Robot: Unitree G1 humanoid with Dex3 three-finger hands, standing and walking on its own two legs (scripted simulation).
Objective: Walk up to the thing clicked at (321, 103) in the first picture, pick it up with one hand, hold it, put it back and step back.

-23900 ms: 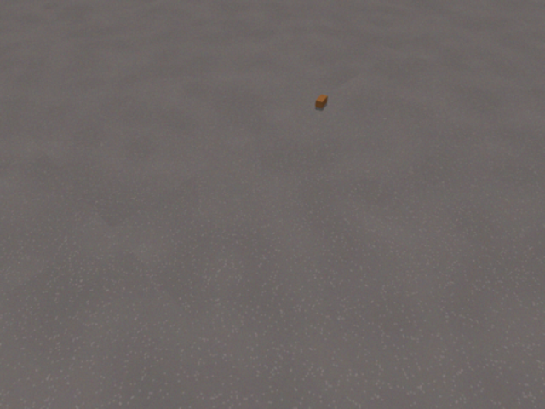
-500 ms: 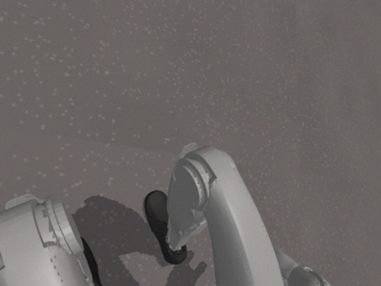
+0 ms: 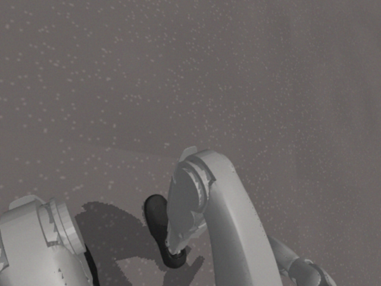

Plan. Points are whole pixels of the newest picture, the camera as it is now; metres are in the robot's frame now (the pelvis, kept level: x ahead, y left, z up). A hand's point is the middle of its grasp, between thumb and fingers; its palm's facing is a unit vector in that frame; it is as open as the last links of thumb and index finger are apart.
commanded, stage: close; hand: left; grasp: from above
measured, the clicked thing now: out of the picture +0.43 +0.34 -0.27
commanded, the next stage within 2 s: settle in 1.68 s
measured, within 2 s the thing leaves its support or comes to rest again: neither
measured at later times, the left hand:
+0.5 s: hand out of the picture +0.40 +0.33 -0.24, palm faces -0.46 -0.05 -0.89, open 7.9 cm
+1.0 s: hand out of the picture +0.41 +0.34 -0.25, palm faces -0.51 -0.09 -0.86, open 8.3 cm
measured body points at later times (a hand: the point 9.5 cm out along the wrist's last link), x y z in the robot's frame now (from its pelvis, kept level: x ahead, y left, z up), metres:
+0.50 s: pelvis +0.00 +0.00 +0.00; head +0.25 +0.14 +0.34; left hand +0.42 +0.33 -0.19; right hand +0.08 -0.24 -0.06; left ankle +0.06 +0.11 -0.26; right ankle +0.12 -0.10 -0.26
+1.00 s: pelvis +0.00 +0.00 +0.00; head +0.26 +0.14 +0.34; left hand +0.44 +0.34 -0.20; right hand +0.08 -0.25 -0.06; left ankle +0.06 +0.11 -0.26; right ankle +0.12 -0.10 -0.26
